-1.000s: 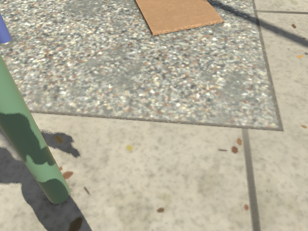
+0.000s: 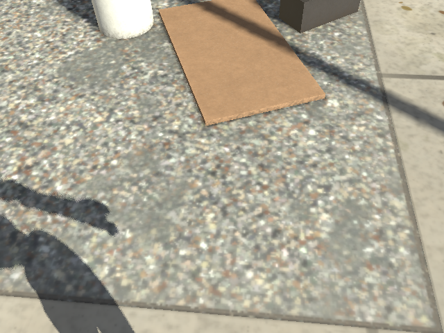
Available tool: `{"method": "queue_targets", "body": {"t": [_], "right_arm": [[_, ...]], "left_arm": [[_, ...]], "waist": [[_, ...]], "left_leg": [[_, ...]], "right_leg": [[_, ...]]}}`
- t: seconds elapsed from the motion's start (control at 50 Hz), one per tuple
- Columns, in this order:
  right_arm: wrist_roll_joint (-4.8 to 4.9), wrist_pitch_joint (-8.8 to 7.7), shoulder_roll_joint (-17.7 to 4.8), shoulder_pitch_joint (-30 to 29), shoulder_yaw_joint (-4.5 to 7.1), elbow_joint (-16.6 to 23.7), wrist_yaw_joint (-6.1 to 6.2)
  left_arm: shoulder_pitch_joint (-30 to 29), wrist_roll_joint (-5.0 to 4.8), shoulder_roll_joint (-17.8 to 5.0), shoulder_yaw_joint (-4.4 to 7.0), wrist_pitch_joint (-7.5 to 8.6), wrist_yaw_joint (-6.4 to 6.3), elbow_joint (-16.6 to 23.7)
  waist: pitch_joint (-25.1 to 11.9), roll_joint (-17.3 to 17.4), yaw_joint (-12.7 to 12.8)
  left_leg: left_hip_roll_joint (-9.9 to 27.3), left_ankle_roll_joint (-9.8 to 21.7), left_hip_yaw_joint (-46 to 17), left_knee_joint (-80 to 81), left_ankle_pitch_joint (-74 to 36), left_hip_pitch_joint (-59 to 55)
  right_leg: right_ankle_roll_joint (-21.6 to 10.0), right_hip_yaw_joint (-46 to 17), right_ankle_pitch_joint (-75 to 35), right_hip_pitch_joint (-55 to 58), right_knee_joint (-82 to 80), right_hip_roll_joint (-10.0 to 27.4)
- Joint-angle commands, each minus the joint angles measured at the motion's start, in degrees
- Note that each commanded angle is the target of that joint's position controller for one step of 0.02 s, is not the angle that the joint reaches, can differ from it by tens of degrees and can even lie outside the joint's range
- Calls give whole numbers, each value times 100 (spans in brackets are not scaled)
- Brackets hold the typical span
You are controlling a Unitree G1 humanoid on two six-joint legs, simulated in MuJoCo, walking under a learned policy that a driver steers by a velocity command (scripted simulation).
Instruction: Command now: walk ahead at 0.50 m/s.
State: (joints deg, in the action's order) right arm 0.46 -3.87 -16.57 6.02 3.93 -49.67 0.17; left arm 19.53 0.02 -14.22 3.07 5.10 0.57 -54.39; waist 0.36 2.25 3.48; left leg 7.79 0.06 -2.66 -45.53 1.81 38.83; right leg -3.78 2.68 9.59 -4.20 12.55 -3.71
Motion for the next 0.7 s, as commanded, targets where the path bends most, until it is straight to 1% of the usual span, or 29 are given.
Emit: {"method": "queue_targets", "body": {"t": [0.02,0.08,0.1,0.12,0.14,0.16,0.18,0.2,0.22,0.24,0.26,0.28,0.3,0.32,0.34,0.36,0.38,0.4,0.44,0.46,0.48,0.5,0.54,0.58,0.62,0.64,0.66,0.68,0.7], "right_arm": [[58,-75,-203,-402,-9,285,-36],[86,-109,-230,-918,-41,435,-111],[53,-112,-182,-1138,-59,578,-151],[56,-129,-211,-1176,-60,627,-192],[36,-146,-271,-1015,-42,611,-206],[47,-160,-352,-844,-14,581,-217],[48,-175,-485,-519,45,515,-215],[28,-180,-656,197,157,297,-193],[-7,-172,-979,1221,299,3,-142],[-106,-128,-1566,1954,440,-137,-97],[-11,-131,-1286,2003,338,-165,-124],[1,-146,-891,1400,202,-49,-133],[-26,-149,-662,957,138,79,-128],[-68,-156,-530,644,103,107,-146],[-110,-181,-373,459,57,123,-156],[-133,-186,-344,391,46,104,-167],[-121,-204,-396,432,61,63,-166],[-105,-222,-488,508,84,11,-150],[-95,-227,-638,690,123,-97,-86],[-41,-221,-607,848,114,-137,-62],[-33,-205,-606,931,109,-184,-38],[7,-201,-567,1034,92,-191,0],[14,-191,-639,1192,95,-250,40],[26,-168,-694,1395,109,-327,57],[45,-121,-693,1569,117,-420,67],[58,-94,-704,1604,130,-454,77],[18,-23,-916,1532,203,-460,57],[37,23,-897,1545,222,-465,56],[51,57,-876,1508,226,-470,59]], "left_arm": [[-113,-61,-967,207,88,-62,251],[216,-92,-973,218,28,-60,23],[328,-96,-992,215,-27,-65,-35],[338,-100,-1025,232,-70,-81,-73],[378,-53,-1074,255,-97,-113,-45],[282,-60,-1128,277,-124,-132,-34],[128,-72,-1182,292,-148,-143,17],[-33,-86,-1144,274,-178,-150,62],[-23,-42,-958,193,-189,-157,147],[517,35,-418,33,-103,-121,276],[564,-22,-334,-8,42,-96,193],[93,-267,-907,154,155,-55,304],[-257,-329,-962,164,197,-48,377],[-419,-263,-881,175,179,-82,372],[-412,-186,-845,222,106,-112,332],[-292,-157,-717,216,18,-111,284],[-241,-137,-583,202,-48,-115,257],[-304,-117,-537,199,-89,-122,282],[-669,-79,-557,215,-111,-138,405],[-853,-11,-504,187,-109,-126,477],[-1040,-4,-471,178,-97,-110,531],[-1350,-60,-427,147,-62,-79,666],[-1757,-84,-345,96,-17,-25,786],[-2096,-109,-340,60,2,31,892],[-2365,-133,-369,41,14,96,1023],[-2455,-141,-401,38,24,131,1092],[-2356,-135,-470,50,38,139,1032],[-2314,-136,-551,66,55,156,1045],[-2168,-141,-637,98,65,167,1018]], "waist": [[189,-592,-14],[394,-598,151],[533,-529,155],[542,-548,115],[477,-560,52],[393,-659,-75],[179,-763,-290],[-264,-740,-692],[-997,-530,-1081],[-1771,716,-967],[-2115,1261,-955],[-1343,820,-891],[-831,540,-752],[-441,235,-600],[-255,269,-432],[-206,342,-305],[-184,316,-251],[-124,265,-231],[14,144,-273],[64,158,-364],[96,145,-411],[169,111,-490],[241,128,-604],[319,132,-717],[413,159,-767],[447,182,-747],[410,255,-709],[375,240,-653],[281,259,-531]], "left_leg": [[-138,-23,209,824,-708,-374],[-244,42,256,1276,-650,-319],[-263,78,241,1392,-470,-94],[-271,148,210,1524,-259,-19],[-301,209,225,1558,-44,-104],[-358,279,257,1617,186,-346],[-517,369,395,1676,353,-915],[-721,506,585,1843,247,-1985],[-418,738,267,1726,161,-3640],[1066,1516,-2155,1968,881,-5790],[1552,1904,-4008,2882,1797,-6133],[1375,1571,-3303,2905,1934,-5409],[1127,1363,-2448,3010,1617,-4631],[902,1252,-1896,3200,1192,-3892],[687,1155,-1488,3346,815,-3381],[595,1149,-1267,3490,625,-3049],[567,1199,-1120,3608,437,-2872],[555,1258,-970,3713,258,-2797],[554,1309,-763,3842,-15,-2870],[488,1315,-613,3874,-212,-3053],[428,1268,-472,3881,-335,-3107],[349,1192,-375,3897,-287,-3153],[255,1096,-164,3919,-249,-3210],[287,1071,-78,3902,-190,-3350],[440,1063,-80,3783,-267,-3665],[544,1037,-100,3694,-365,-3853],[633,1049,-94,3556,-656,-4084],[716,1008,-124,3404,-905,-4227],[745,950,-114,3201,-1350,-4345]], "right_leg": [[-699,-588,-1084,-302,-639,1381],[-712,-611,-1117,145,-514,1588],[-733,-714,-1118,379,-396,1698],[-711,-759,-1243,628,-264,1817],[-674,-831,-1388,825,-147,1911],[-614,-821,-1756,924,26,1946],[-536,-739,-2619,917,379,1895],[-401,-506,-3512,733,1206,1657],[-204,-238,-3161,-41,2550,1321],[194,50,-858,-2246,4808,475],[223,-733,2309,-3325,5899,35],[74,-981,2102,-3799,6256,439],[-13,-804,1603,-3769,6080,754],[5,-672,1172,-3582,5715,973],[26,-696,886,-3283,5378,1149],[61,-701,709,-3004,5227,1206],[112,-670,618,-2899,5074,1233],[176,-639,449,-2969,4902,1253],[309,-626,-55,-3341,4348,1272],[368,-568,-344,-3535,4018,1272],[398,-542,-656,-3567,3671,1251],[427,-480,-976,-3560,3260,1194],[449,-360,-1470,-3373,2553,1050],[466,-272,-1662,-3219,2135,930],[419,-308,-1581,-3246,1890,878],[356,-360,-1453,-3276,1793,873],[201,-275,-1220,-3299,1836,840],[85,-290,-972,-3183,1784,829],[-21,-236,-747,-2917,1721,756]]}}
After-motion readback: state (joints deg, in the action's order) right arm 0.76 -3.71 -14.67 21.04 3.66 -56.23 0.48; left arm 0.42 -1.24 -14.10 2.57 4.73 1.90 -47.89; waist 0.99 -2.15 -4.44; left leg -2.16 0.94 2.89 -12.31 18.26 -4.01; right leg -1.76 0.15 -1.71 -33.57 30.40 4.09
